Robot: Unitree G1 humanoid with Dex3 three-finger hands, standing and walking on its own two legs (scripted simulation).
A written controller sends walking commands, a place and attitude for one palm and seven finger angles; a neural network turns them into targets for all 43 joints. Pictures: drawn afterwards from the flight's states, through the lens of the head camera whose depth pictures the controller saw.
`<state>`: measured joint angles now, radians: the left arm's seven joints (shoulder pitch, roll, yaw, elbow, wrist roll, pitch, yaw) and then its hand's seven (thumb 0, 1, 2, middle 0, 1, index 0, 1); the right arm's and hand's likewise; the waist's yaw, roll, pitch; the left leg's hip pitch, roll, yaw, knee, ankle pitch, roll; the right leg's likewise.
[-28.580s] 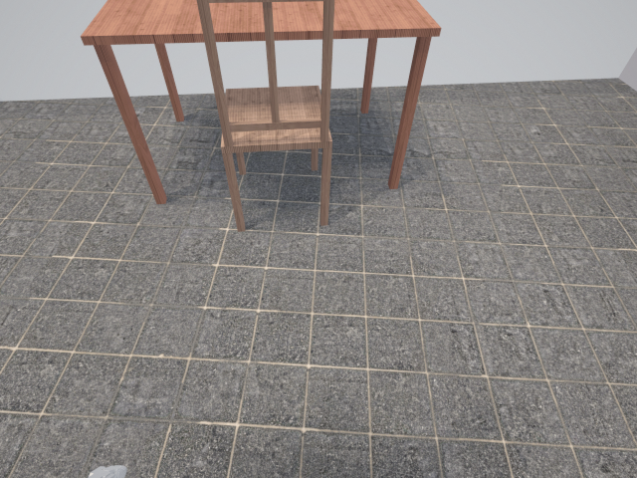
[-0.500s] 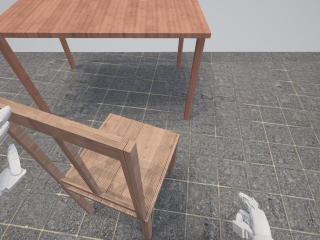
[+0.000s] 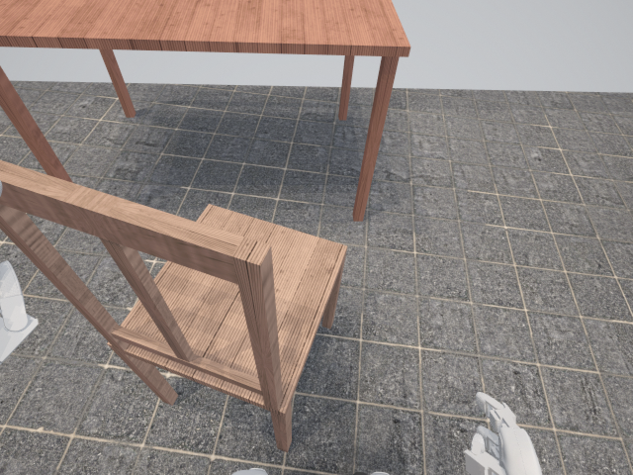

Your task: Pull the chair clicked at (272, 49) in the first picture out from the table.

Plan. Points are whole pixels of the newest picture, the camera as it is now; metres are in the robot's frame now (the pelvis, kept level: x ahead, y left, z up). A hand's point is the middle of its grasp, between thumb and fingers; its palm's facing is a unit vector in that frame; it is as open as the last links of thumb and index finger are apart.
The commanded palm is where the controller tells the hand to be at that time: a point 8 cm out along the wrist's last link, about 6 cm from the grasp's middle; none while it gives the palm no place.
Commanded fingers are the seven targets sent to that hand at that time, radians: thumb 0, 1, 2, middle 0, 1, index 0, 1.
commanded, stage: step back with the hand held close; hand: left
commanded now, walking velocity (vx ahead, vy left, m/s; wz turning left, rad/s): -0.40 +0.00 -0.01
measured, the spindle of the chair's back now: (158, 309) +0.34 +0.25 -0.05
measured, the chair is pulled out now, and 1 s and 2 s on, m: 0.58 0.58 0.58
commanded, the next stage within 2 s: stop stepping back and stand still in 0.70 s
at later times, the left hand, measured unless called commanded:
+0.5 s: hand out of the picture +0.16 +0.25 +0.19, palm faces +0.43 -0.76 -0.48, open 7.4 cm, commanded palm +0.09 +0.28 +0.19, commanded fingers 0.00 0.90 0.90 -0.20 -0.30 -0.20 -0.30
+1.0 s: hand out of the picture +0.03 +0.20 +0.17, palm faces +0.36 -0.79 -0.50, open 7.4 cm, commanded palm -0.03 +0.25 +0.19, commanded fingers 0.00 0.90 0.90 -0.20 -0.30 -0.20 -0.30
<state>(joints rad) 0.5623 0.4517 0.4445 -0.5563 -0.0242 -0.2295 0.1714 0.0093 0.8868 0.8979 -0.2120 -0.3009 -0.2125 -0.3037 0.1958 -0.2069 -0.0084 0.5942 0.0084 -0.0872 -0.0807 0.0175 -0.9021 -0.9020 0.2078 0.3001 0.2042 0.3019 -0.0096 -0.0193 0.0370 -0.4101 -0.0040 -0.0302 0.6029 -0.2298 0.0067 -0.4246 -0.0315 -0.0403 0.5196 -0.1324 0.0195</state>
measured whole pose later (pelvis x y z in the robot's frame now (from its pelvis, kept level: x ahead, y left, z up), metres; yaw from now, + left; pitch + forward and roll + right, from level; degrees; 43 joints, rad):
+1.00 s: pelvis -0.17 -0.05 +0.00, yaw +0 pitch -1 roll -1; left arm 0.62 0.47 0.44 -0.56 -0.05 -0.22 0.14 0.01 0.89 0.90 -0.21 -0.30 -0.21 -0.30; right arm 0.22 -0.19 0.00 0.61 0.01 -0.14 -0.07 0.02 -0.90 -0.90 0.21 0.30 0.20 0.30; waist -0.01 -0.02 0.03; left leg -0.42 0.03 -0.03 0.65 -0.33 -0.01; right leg -0.31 0.01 -0.04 0.55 -0.22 -0.01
